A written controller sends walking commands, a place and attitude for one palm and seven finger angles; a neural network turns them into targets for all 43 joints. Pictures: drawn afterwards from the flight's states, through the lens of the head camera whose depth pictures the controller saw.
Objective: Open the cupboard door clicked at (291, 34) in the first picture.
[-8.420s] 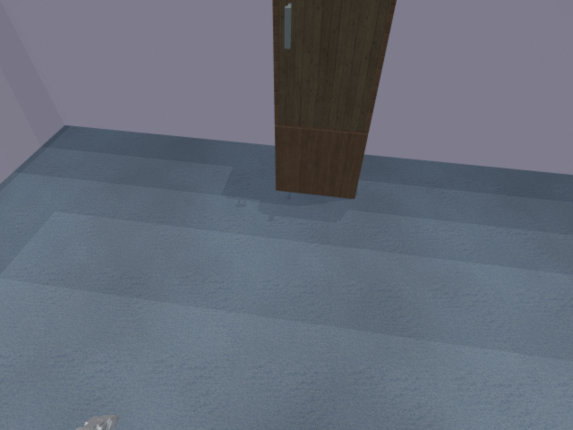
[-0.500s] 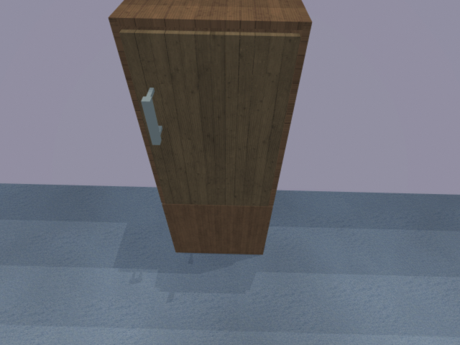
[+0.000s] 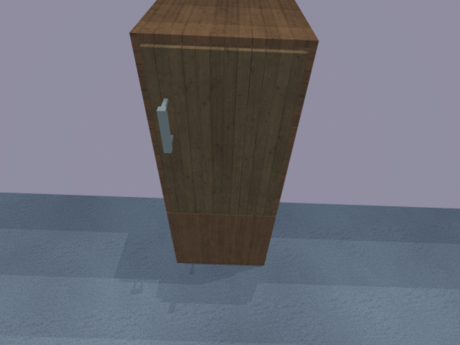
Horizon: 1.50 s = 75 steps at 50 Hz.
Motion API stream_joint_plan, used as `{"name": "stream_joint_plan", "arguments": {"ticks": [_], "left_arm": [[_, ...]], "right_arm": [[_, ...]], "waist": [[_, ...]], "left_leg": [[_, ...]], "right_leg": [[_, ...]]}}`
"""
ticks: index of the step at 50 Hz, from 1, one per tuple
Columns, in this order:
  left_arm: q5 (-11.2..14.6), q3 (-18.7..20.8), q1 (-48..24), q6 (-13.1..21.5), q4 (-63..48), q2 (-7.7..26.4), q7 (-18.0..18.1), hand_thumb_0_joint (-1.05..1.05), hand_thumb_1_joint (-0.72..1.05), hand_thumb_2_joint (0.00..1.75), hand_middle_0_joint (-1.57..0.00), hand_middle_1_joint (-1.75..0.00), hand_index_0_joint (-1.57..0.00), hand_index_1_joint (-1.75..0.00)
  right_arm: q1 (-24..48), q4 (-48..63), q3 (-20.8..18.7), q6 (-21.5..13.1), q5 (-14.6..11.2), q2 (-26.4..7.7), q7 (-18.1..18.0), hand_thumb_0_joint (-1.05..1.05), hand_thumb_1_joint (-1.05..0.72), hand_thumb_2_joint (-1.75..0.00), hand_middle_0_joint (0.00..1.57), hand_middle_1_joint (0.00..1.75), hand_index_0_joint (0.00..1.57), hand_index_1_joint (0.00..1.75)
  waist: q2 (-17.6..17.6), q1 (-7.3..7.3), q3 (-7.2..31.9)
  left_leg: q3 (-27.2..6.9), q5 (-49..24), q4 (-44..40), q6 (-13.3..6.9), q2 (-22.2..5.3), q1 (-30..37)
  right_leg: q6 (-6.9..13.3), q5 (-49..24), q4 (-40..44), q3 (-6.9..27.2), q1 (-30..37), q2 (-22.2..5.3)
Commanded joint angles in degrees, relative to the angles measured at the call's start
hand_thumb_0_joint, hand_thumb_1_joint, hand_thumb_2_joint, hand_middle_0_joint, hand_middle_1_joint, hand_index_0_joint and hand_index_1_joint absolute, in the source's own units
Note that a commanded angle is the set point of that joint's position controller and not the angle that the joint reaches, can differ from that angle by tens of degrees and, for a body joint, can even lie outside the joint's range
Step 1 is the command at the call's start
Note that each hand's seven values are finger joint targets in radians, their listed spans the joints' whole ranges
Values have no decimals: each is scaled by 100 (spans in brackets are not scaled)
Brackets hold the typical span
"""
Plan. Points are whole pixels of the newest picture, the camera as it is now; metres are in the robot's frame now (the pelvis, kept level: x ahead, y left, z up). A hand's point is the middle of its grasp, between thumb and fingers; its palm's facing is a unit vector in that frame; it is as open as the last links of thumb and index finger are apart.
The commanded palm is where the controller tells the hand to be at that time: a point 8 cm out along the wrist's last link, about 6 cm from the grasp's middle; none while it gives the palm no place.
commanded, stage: shuffle to correct the standing spot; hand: left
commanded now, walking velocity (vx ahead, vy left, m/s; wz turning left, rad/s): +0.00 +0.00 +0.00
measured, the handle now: (166, 126) +0.61 +0.20 +0.06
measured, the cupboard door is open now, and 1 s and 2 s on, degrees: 0 0 0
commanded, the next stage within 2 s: come to a stop and stand still in 0.50 s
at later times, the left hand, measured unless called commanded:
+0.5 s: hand out of the picture -0.05 +0.14 -0.18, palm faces +0.13 -0.98 -0.14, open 7.4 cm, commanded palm none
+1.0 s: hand (155, 341) +0.18 +0.16 -0.18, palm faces +0.06 -0.97 -0.23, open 7.3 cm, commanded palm none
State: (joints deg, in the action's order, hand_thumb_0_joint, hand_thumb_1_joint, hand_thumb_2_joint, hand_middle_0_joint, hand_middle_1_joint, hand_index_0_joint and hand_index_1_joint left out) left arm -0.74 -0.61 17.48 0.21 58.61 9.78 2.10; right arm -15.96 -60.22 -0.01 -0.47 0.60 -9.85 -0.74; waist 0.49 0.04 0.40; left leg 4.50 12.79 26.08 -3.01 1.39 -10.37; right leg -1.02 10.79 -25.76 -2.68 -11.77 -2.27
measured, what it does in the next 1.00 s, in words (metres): walks ahead: right foot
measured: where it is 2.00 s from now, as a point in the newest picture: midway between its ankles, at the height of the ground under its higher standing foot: outside the picture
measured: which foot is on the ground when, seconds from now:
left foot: down 0.00-0.88, up 0.90-1.00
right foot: down 0.00-0.54, up 0.56-0.84, down 0.86-1.00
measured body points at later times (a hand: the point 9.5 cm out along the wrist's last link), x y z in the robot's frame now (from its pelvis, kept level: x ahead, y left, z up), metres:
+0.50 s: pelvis +0.04 +0.00 -0.01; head +0.02 +0.01 +0.44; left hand -0.05 +0.19 -0.17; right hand +0.02 -0.23 -0.17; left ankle +0.03 +0.08 -0.74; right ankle +0.04 -0.13 -0.74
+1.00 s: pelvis +0.11 -0.01 -0.01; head +0.15 -0.02 +0.43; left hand +0.18 +0.22 -0.16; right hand +0.09 -0.23 -0.18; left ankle +0.06 +0.08 -0.70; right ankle +0.18 -0.14 -0.74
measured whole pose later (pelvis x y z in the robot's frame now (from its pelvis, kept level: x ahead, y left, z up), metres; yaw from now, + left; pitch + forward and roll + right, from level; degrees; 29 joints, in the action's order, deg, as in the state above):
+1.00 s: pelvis +0.11 -0.01 -0.01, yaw +2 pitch -2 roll -1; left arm -1.4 2.2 9.7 0.7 56.0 7.9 3.0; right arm -16.9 -63.0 -3.5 1.8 -0.3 -7.2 -2.3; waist -2.0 -1.1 -7.1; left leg 2.6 33.4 54.7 0.6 0.0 -18.4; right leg -0.1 11.4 -33.7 -6.8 -20.2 -4.5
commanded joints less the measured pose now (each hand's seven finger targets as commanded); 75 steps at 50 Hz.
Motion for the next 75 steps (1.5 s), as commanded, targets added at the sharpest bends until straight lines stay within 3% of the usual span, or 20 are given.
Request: {"name": "stream_joint_plan", "arguments": {"ticks": [1,9,14,20,24,25,27,28,32,37,41,43,45,55,56,57,58,61,67,75], "left_arm": [[-34,126,358,60,-125,480,33,0,90,90,-20,-30,-20,-30],[-148,177,805,1,126,232,-82,0,90,90,-20,-30,-20,-30],[-103,236,1119,50,220,120,-112,0,90,90,-20,-30,-20,-30],[-33,407,1575,157,336,504,-9,0,90,90,-20,-30,-20,-30],[-64,405,1048,156,203,374,-9,0,90,90,-20,-30,-20,-30],[-57,378,854,124,162,250,-36,0,90,90,-20,-30,-20,-30],[-40,292,686,125,-9,-206,-104,0,90,90,-20,-30,-20,-30],[-129,309,278,116,-189,-89,-105,0,90,90,-20,-30,-20,-30],[-124,314,264,132,-81,-201,-187,0,90,90,-20,-30,-20,-30],[-26,238,365,42,-20,-382,-63,0,90,90,-20,-30,-20,-30],[-58,356,606,25,-31,150,-5,0,90,90,-20,-30,-20,-30],[-72,456,840,75,-15,662,64,0,90,90,-20,-30,-20,-30],[-58,534,844,106,-40,904,114,0,90,90,-20,-30,-20,-30],[-108,630,-804,-216,-743,848,103,0,90,90,-20,-30,-20,-30],[-61,577,-744,-271,-784,616,64,0,90,90,-20,-30,-20,-30],[1,496,-677,-326,-870,199,31,0,90,90,-20,-30,-20,-30],[-8,477,-784,-347,-909,187,40,0,90,90,-20,-30,-20,-30],[-118,544,-239,-311,-470,382,-97,0,90,90,-20,-30,-20,-30],[-107,433,-140,-219,-314,306,-166,0,90,90,-20,-30,-20,-30],[-44,303,116,-230,-141,57,-147,0,90,90,-20,-30,-20,-30]], "right_arm": [[-132,187,-151,-68,17,-649,-19,0,-90,-90,20,30,20,30],[-286,38,-278,62,55,-822,-33,0,-90,-90,20,30,20,30],[-417,6,-279,27,44,-653,-54,0,-90,-90,20,30,20,30],[-395,89,-194,-67,34,-144,-5,0,-90,-90,20,30,20,30],[-791,-48,-185,-133,25,5,21,0,-90,-90,20,30,20,30],[-1094,-177,-177,-161,27,-9,3,0,-90,-90,20,30,20,30],[-1892,-424,-343,-214,94,-643,-114,0,-90,-90,20,30,20,30],[-1905,-420,-374,-218,95,-753,-142,0,-90,-90,20,30,20,30],[-1292,-239,-209,-350,64,-340,-183,0,-90,-90,20,30,20,30],[-929,-235,-166,-336,47,-287,-257,0,-90,-90,20,30,20,30],[-983,-263,-301,-153,1,-324,-260,0,-90,-90,20,30,20,30],[-1175,-220,-371,-63,-49,-98,-208,0,-90,-90,20,30,20,30],[-1051,-124,-408,49,-95,100,-215,0,-90,-90,20,30,20,30],[-1069,67,-429,199,18,46,-35,0,-90,-90,20,30,20,30],[-1098,89,-431,149,25,-166,-33,0,-90,-90,20,30,20,30],[-947,242,-537,92,97,-704,-38,0,-90,-90,20,30,20,30],[-426,511,-553,89,153,-961,-64,0,-90,-90,20,30,20,30],[489,687,-398,-13,176,-766,-139,0,-90,-90,20,30,20,30],[-422,361,-406,-86,102,-670,-226,0,-90,-90,20,30,20,30],[-490,100,-412,-8,110,-758,-204,0,-90,-90,20,30,20,30]], "waist": [[-239,18,-502],[-300,75,-1010],[-180,89,-1006],[1050,137,-723],[542,-214,-759],[165,-339,-862],[-1669,-551,-880],[-1506,-575,-1255],[-74,-180,-1288],[-664,3,-409],[-535,172,-385],[432,145,238],[1024,182,478],[773,-373,189],[-44,-383,-13],[-1816,-413,-380],[-2048,-326,-788],[-807,131,-696],[-573,-232,-364],[-882,-218,-120]], "left_leg": [[-898,632,-1056,104,-765,-638],[-1343,2929,-1513,-183,-1071,-1238],[-1114,2590,-1102,-201,-922,-1171],[24,1188,1395,23,-227,-1644],[61,974,597,12,-353,-479],[-81,954,138,21,-377,65],[-2406,2074,-1487,-542,-1961,799],[-2847,2135,-1894,-805,-2363,604],[-1742,-644,-1633,-914,-2111,208],[-316,-4393,-621,-413,-1406,307],[-309,-3463,211,-76,-1236,65],[25,-782,1376,255,-478,-845],[-98,2243,2828,360,-156,-1156],[70,317,872,431,-221,290],[-384,398,43,373,-454,416],[-2181,1518,-1210,22,-1647,-421],[-2879,2264,-2013,-379,-2173,-1697],[-2144,2390,-1904,-313,-1680,-1573],[-1632,644,-1632,-423,-1754,512],[-1419,33,-1433,-512,-1726,217]], "right_leg": [[123,-33,458,370,62,-376],[130,1344,-39,-30,-189,0],[250,1447,154,231,-213,-93],[1026,2779,1453,2189,162,-1323],[946,2267,924,1342,-886,-1045],[765,2129,425,876,-1391,-672],[276,1640,-1798,-303,-2555,211],[290,1784,-2600,-58,-2894,14],[131,901,-3085,173,-2638,-477],[20,-15,-1259,-247,-924,-125],[66,-1493,-125,-248,49,-187],[629,-5258,-664,805,1158,-1359],[1430,-6544,-238,1165,1279,-2228],[677,-43,46,562,-1389,-1309],[437,1048,-498,363,-1797,-868],[32,2034,-1709,-78,-2219,-95],[-3,1941,-2520,348,-1796,107],[-16,865,-3335,649,-1456,39],[-168,776,-2709,463,-2033,-46],[-31,1338,-918,125,-627,-7]]}}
